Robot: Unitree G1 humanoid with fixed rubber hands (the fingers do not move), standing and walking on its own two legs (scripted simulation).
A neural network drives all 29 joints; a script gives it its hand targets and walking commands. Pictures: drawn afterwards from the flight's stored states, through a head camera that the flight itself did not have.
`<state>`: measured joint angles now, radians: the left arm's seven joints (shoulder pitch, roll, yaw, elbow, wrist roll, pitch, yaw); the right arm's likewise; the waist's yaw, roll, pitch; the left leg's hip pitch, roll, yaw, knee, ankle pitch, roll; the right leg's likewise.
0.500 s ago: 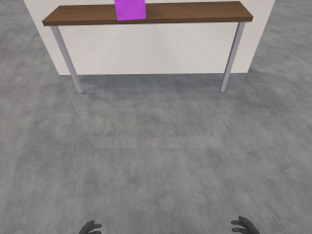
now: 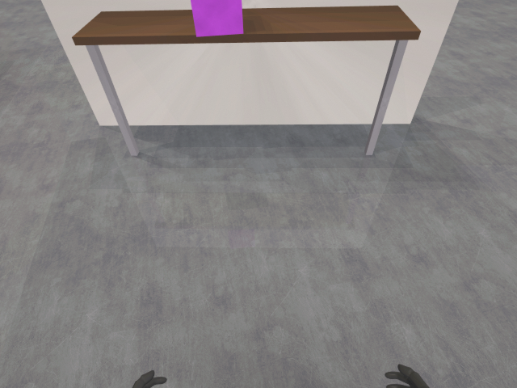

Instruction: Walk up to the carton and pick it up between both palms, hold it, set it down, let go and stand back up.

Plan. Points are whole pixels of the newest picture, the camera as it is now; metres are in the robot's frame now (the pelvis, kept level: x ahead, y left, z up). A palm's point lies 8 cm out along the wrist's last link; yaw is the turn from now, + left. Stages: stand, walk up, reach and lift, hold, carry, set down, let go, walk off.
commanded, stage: stand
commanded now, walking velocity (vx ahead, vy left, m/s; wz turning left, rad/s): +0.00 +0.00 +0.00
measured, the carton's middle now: out of the picture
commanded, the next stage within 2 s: none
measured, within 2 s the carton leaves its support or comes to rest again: neither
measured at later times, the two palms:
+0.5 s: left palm out of the picture +0.12 +0.22 -0.10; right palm out of the picture +0.11 -0.23 -0.10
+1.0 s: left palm out of the picture +0.10 +0.23 -0.10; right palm out of the picture +0.10 -0.24 -0.11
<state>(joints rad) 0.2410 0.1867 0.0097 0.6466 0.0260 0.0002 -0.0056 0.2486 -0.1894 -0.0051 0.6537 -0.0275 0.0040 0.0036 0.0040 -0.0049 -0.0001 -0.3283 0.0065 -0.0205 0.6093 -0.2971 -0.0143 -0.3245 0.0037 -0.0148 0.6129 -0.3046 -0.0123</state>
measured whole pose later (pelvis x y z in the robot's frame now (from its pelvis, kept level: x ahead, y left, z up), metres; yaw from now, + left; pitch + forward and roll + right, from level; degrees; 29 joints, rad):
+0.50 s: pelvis +0.00 +0.00 +0.00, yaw +0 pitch +1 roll +0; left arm 0.25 0.18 0.02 0.68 0.02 0.00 0.00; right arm 0.26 -0.19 -0.02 0.68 -0.03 0.00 0.00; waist 0.00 0.00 0.01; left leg -0.30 0.01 -0.02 0.59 -0.29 -0.02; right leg -0.30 0.01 -0.02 0.59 -0.30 -0.02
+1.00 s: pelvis +0.00 +0.00 +0.00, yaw +0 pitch +0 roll +0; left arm 0.26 0.18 0.03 0.72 0.02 0.00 0.00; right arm 0.27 -0.18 -0.02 0.73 -0.02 0.00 -0.01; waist 0.00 0.00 0.02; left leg -0.28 0.01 -0.02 0.55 -0.28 -0.02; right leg -0.28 0.01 -0.02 0.56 -0.28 -0.02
